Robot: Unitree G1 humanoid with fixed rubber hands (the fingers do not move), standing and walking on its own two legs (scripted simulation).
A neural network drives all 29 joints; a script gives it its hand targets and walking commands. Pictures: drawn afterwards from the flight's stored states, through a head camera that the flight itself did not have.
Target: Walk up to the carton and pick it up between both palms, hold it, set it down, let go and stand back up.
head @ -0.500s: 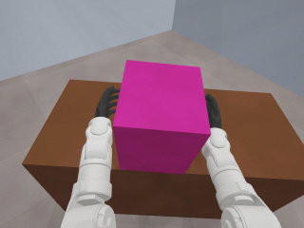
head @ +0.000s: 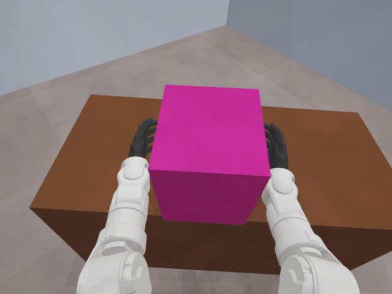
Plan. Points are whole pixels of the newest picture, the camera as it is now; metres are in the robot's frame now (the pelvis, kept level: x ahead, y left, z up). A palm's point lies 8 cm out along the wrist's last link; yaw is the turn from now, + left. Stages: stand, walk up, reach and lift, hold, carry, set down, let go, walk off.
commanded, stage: set down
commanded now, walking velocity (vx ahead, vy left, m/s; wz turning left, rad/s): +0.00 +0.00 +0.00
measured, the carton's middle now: (207, 159) +0.40 +0.03 +0.03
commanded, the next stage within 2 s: none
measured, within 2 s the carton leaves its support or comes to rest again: rests again in 1.72 s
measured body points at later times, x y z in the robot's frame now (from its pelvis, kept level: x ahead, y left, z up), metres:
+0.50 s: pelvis +0.01 +0.00 +0.00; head +0.07 +0.03 +0.44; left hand +0.41 +0.18 +0.02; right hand +0.42 -0.11 +0.04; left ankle +0.01 +0.11 -0.75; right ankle -0.02 -0.11 -0.75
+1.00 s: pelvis +0.00 +0.00 -0.01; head +0.10 +0.03 +0.43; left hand +0.41 +0.18 -0.01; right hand +0.42 -0.12 +0.01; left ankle +0.01 +0.11 -0.75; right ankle -0.02 -0.11 -0.75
